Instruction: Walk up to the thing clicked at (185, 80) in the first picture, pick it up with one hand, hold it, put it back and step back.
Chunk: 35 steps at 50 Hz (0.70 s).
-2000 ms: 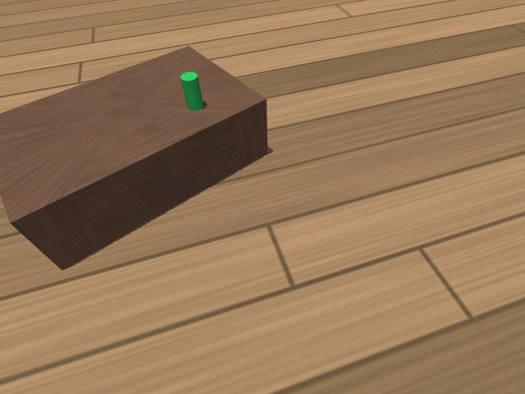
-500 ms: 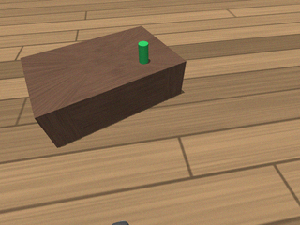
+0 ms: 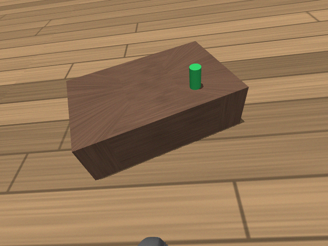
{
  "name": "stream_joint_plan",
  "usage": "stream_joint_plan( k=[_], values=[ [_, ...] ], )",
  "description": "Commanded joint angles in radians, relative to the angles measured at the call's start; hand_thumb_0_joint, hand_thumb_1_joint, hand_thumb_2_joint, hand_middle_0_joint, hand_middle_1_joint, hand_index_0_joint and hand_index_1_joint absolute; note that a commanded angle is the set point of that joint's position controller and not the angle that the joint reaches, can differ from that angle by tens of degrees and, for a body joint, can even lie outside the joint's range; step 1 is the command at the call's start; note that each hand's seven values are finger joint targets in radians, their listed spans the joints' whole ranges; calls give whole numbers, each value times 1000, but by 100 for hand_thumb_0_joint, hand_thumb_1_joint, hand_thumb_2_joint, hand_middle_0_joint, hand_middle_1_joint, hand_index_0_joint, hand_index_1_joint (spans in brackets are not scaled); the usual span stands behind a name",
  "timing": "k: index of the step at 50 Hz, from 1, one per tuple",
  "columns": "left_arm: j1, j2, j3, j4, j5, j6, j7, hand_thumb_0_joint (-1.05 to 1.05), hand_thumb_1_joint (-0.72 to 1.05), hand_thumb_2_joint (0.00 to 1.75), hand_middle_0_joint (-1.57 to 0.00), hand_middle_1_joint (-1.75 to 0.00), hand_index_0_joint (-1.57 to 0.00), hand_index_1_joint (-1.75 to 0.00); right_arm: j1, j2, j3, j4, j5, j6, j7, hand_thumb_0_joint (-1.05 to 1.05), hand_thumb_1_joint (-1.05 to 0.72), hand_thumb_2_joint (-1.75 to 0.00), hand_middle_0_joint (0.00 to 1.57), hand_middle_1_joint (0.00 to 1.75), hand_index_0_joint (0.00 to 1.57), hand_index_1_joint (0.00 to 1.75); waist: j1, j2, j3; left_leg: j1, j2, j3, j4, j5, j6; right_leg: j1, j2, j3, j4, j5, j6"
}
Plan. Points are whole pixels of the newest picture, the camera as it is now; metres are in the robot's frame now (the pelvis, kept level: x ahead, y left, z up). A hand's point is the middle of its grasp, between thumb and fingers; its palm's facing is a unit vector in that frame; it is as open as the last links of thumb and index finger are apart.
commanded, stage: walk up
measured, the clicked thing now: (195, 77) +1.15 -0.12 -0.33
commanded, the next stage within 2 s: none
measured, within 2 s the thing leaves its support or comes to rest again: neither
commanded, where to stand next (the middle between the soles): +0.50 +0.11 m, yaw -2 degrees
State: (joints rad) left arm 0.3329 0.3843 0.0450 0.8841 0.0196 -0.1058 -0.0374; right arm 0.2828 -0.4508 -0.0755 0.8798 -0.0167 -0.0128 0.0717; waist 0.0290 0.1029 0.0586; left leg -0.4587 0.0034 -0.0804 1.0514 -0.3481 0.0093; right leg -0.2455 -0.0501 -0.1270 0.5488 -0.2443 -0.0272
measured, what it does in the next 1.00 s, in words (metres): walks ahead: left foot, then right foot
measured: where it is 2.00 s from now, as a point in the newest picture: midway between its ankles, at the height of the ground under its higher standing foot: (165, 207)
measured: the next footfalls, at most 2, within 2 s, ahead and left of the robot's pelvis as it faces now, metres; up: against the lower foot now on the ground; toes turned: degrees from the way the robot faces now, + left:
left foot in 0.24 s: +0.24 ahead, +0.20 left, +0.00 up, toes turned +6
right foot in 0.64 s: +0.40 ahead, -0.06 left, +0.00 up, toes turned -3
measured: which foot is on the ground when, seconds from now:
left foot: up 0.00-0.22, down 0.24-0.66, up 0.68-1.00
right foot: down 0.00-0.26, up 0.28-0.62, down 0.64-1.00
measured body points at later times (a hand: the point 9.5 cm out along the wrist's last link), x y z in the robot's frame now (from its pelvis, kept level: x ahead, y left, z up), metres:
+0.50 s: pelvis +0.19 +0.08 +0.00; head +0.21 +0.09 +0.45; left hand +0.23 +0.40 -0.11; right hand +0.29 -0.23 -0.10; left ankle +0.20 +0.19 -0.73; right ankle +0.27 -0.07 -0.69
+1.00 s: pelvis +0.36 +0.09 +0.00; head +0.38 +0.07 +0.45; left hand +0.37 +0.42 -0.09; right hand +0.46 -0.23 -0.12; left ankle +0.46 +0.25 -0.70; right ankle +0.36 -0.05 -0.73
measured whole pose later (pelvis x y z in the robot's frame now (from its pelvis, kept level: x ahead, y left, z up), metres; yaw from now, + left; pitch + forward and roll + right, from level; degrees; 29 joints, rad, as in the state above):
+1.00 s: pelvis +0.36 +0.09 +0.00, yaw +1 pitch -2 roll -1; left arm 0.39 0.43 0.03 0.83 0.02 -0.10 -0.03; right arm 0.26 -0.44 -0.08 0.83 -0.03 0.00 0.08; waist 0.03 0.06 0.08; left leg -0.48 0.11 0.00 0.75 -0.26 0.00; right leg -0.21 -0.06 -0.06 0.57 -0.32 0.00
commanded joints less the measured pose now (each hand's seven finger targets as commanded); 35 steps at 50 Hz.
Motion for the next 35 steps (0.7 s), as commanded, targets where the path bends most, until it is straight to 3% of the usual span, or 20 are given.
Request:
stream_joint_plan(
  k=[1, 4, 7, 9, 11, 12, 13, 14, 15, 17, 19, 23, 25, 27, 29, 31, 32, 33, 34, 35],
  values=[
    [-9, 320, 103, -89, 1, -32, 28, 0, 90, 90, -20, -30, -20, -30, 13, -159, -51, -86, -1, -19, 15, 0, -90, -90, 20, 30, 20, 30, -3, -248, 47, -114, 66, -11, -139, 62, -21, 16, -256, 254, -352, -221, -195],
    [26, 338, 109, -92, 0, -32, 25, 0, 90, 90, -20, -30, -20, -30, -85, -145, -48, -127, -7, -24, 27, 0, -90, -90, 20, 30, 20, 30, 23, -239, 30, -101, 90, 41, -289, 97, -16, 77, -251, 200, -318, -167, -189],
    [39, 344, 102, -97, -4, -25, 22, 0, 90, 90, -20, -30, -20, -30, -126, -134, -47, -140, -5, -32, 34, 0, -90, -90, 20, 30, 20, 30, 23, -236, 8, -4, 75, 111, -390, 129, -1, 84, -244, 140, -255, -6, -165],
    [10, 352, 99, -104, -8, -15, 21, 0, 90, 90, -20, -30, -20, -30, -84, -137, -53, -126, -2, -38, 33, 0, -90, -90, 20, 30, 20, 30, -22, -219, -14, 130, 63, 132, -463, 146, 17, 32, -255, 115, -173, 90, -148],
    [21, 298, 75, -105, -11, -1, 24, 0, 90, 90, -20, -30, -20, -30, 91, -188, -78, -65, -13, -47, 15, 0, -90, -90, 20, 30, 20, 30, -110, -67, -116, 405, 12, 134, -529, 124, 43, -48, -176, 28, 169, 233, -98],
    [88, 217, 45, -110, -15, 6, 24, 0, 90, 90, -20, -30, -20, -30, 198, -265, -105, -48, -24, -52, -2, 0, -90, -90, 20, 30, 20, 30, -148, 137, -179, 542, 125, -66, -618, -57, 95, -187, -102, 1, 464, 101, -52],
    [92, 171, 32, -124, -26, 8, 21, 0, 90, 90, -20, -30, -20, -30, 168, -341, -116, -93, -13, -58, -17, 0, -90, -90, 20, 30, 20, 30, -127, 275, -146, 579, 341, -518, -766, -183, 157, -442, 53, 65, 614, -279, -12],
    [57, 285, 51, -105, -24, 14, 36, 0, 90, 90, -20, -30, -20, -30, 131, -362, -121, -103, 26, -54, -18, 0, -90, -90, 20, 30, 20, 30, -121, 111, -129, 465, 420, -593, -808, -213, 252, -427, 2, 160, 677, -284, -35],
    [40, 304, 50, -95, -29, 17, 35, 0, 90, 90, -20, -30, -20, -30, 80, -316, -109, -111, 29, -52, -24, 0, -90, -90, 20, 30, 20, 30, -93, 15, -66, 419, 375, -460, -775, -131, 250, -436, -30, 198, 700, -219, -36],
    [80, 272, 53, -50, -37, 14, 28, 0, 90, 90, -20, -30, -20, -30, 15, -230, -69, -129, 25, -61, -29, 0, -90, -90, 20, 30, 20, 30, -36, 18, 5, 313, 276, -237, -745, 82, 206, -380, -69, 203, 593, -140, -31],
    [133, 263, 57, -23, -29, 20, 15, 0, 90, 90, -20, -30, -20, -30, -7, -218, -58, -135, 22, -71, -29, 0, -90, -90, 20, 30, 20, 30, -15, 67, -1, 233, 239, -116, -745, 177, 195, -288, -76, 162, 509, -85, -11],
    [41, 241, 57, -62, -15, 25, -3, 0, 90, 90, -20, -30, -20, -30, 18, -235, -62, -154, 12, -79, -28, 0, -90, -90, 20, 30, 20, 30, -39, 73, 32, 220, 267, -104, -787, 78, 250, -302, -83, 119, 329, -80, 12],
    [-7, 234, 60, -76, -11, 21, -9, 0, 90, 90, -20, -30, -20, -30, 35, -235, -65, -159, 9, -77, -28, 0, -90, -90, 20, 30, 20, 30, -56, 64, 34, 227, 265, -100, -790, 39, 247, -290, -72, 103, 247, -47, 6],
    [-21, 227, 63, -76, -11, 12, -11, 0, 90, 90, -20, -30, -20, -30, 33, -231, -62, -166, 9, -74, -25, 0, -90, -90, 20, 30, 20, 30, -49, 50, 25, 204, 247, -71, -761, 74, 230, -214, -49, 87, 169, -1, 5],
    [-1, 217, 65, -67, -11, 1, -7, 0, 90, 90, -20, -30, -20, -30, 15, -221, -57, -176, 10, -65, -24, 0, -90, -90, 20, 30, 20, 30, -27, 27, -4, 176, 227, -33, -683, 126, 207, -98, -10, 63, 90, 33, -1],
    [114, 237, 78, -35, -6, -10, 8, 0, 90, 90, -20, -30, -20, -30, -12, -183, -42, -196, 12, -56, -24, 0, -90, -90, 20, 30, 20, 30, 41, -74, -66, 107, 166, 45, -469, 211, 154, 145, 35, 36, -23, 80, -10],
    [207, 291, 100, -16, -1, -19, 21, 0, 90, 90, -20, -30, -20, -30, 17, -124, -22, -205, 19, -57, -24, 0, -90, -90, 20, 30, 20, 30, 93, -257, -119, 5, 90, 108, -209, 149, 105, 287, -51, 188, -120, -32, -41],
    [238, 390, 122, -41, -1, -28, 34, 0, 90, 90, -20, -30, -20, -30, 61, -70, -2, -222, 14, -55, -23, 0, -90, -90, 20, 30, 20, 30, 74, -421, -128, -205, -27, 137, 25, -171, 44, 385, -331, 658, -249, -146, -127],
    [193, 407, 115, -50, -19, -21, 33, 0, 90, 90, -20, -30, -20, -30, 39, -175, -31, -194, 4, -38, -36, 0, -90, -90, 20, 30, 20, 30, 62, -271, -105, -246, 4, 52, 104, -209, 40, 324, -421, 812, -275, -210, -234],
    [143, 383, 109, -73, -28, -20, 34, 0, 90, 90, -20, -30, -20, -30, 28, -196, -38, -171, 7, -31, -42, 0, -90, -90, 20, 30, 20, 30, 44, -194, -55, -243, 47, 1, 127, -167, 31, 247, -401, 737, -269, -180, -253]
  ],
)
